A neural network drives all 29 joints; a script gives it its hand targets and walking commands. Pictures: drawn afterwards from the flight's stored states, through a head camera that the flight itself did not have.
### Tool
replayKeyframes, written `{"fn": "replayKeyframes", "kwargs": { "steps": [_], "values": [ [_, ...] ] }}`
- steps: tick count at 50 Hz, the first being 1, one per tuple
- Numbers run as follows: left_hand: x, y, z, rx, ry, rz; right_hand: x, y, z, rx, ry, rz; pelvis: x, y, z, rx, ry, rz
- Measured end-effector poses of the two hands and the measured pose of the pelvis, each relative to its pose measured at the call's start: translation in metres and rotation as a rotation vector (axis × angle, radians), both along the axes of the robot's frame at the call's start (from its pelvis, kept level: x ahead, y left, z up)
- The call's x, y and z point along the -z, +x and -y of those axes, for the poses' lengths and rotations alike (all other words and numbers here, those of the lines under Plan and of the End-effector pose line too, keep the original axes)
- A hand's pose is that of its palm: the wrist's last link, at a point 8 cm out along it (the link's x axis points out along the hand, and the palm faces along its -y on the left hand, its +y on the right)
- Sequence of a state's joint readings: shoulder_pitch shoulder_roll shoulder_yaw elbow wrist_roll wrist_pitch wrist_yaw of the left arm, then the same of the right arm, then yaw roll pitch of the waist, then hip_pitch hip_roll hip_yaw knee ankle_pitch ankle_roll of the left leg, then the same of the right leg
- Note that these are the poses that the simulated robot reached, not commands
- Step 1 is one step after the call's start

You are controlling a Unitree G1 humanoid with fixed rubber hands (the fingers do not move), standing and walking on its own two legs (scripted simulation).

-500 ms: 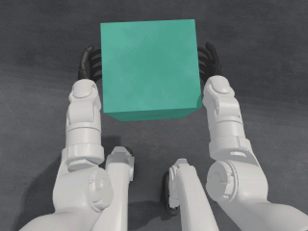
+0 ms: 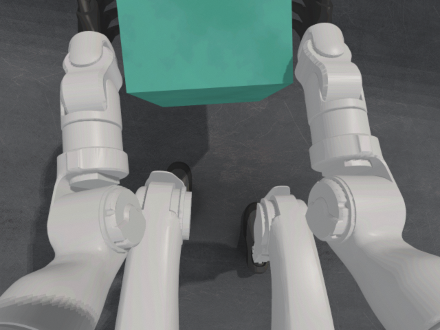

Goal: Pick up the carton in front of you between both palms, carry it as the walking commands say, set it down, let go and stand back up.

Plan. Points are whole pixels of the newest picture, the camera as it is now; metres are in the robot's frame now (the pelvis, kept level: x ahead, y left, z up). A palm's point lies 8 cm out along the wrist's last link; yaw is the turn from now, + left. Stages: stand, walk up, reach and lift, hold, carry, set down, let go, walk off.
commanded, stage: set down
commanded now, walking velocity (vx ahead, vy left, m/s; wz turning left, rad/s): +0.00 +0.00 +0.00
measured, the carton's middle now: (206, 36) +0.54 +0.10 -0.21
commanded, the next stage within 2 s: none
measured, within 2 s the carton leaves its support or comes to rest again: rests again in 0.88 s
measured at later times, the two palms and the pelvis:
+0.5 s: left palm (108, 34) +0.52 +0.27 -0.23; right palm (280, 35) +0.57 -0.03 -0.25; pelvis +0.00 +0.00 -0.07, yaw -1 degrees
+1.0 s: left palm (109, 43) +0.51 +0.27 -0.25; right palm (278, 43) +0.56 -0.03 -0.26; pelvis -0.02 -0.01 -0.09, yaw -1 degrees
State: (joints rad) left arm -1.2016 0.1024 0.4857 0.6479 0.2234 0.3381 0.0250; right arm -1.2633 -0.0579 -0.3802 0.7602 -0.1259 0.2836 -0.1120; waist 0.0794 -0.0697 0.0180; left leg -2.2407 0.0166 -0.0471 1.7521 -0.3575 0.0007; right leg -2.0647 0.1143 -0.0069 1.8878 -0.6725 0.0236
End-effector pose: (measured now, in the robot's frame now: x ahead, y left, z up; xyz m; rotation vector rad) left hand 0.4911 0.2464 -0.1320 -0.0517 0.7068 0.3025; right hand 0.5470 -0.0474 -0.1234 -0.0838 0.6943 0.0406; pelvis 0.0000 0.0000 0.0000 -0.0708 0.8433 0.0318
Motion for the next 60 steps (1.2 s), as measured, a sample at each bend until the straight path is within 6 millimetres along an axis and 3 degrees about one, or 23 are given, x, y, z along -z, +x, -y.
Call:
{"fn": "replayKeyframes", "kwargs": {
  "steps": [12,20,33,60],
  "values": [
    [0.073,0.014,-0.013,0.006,0.019,-0.031,0.077,0.016,-0.012,-0.039,-0.019,-0.024,0.043,-0.007,0.002,0.016,0.007,0.055],
    [0.098,0.025,-0.025,0.009,0.034,-0.044,0.115,0.022,-0.021,-0.066,0.0,-0.036,0.063,-0.006,0.002,0.032,0.02,0.111],
    [0.108,0.025,-0.017,0.043,0.018,-0.062,0.127,0.02,-0.01,-0.082,-0.007,-0.055,0.078,-0.009,0.006,0.054,0.038,0.139],
    [0.124,0.019,-0.028,0.073,0.001,-0.06,0.14,0.013,-0.012,-0.128,0.081,-0.031,0.09,-0.019,0.006,0.058,0.055,0.217]
  ]
}}
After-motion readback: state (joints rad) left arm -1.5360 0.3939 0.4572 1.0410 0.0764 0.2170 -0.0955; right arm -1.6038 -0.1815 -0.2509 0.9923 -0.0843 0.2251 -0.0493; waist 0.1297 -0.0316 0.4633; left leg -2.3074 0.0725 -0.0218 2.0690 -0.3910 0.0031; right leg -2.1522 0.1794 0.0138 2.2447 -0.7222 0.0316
